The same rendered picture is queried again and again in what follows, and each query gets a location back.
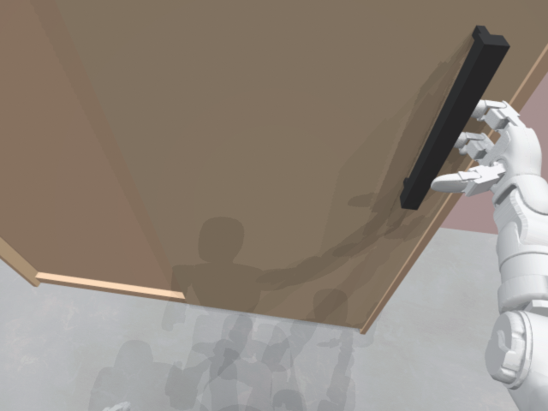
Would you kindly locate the robot right forearm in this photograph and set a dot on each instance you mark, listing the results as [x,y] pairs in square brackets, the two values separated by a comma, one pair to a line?
[521,216]

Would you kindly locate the handle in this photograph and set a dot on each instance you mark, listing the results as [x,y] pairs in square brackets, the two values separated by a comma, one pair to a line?
[482,62]

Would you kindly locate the robot right upper arm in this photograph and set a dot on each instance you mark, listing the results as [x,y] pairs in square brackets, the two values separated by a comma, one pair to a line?
[517,356]

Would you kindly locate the wardrobe door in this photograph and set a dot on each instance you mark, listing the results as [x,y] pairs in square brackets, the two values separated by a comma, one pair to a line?
[68,203]
[269,139]

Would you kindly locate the right robot hand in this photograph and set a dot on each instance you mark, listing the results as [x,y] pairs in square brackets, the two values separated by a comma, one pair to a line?
[517,152]

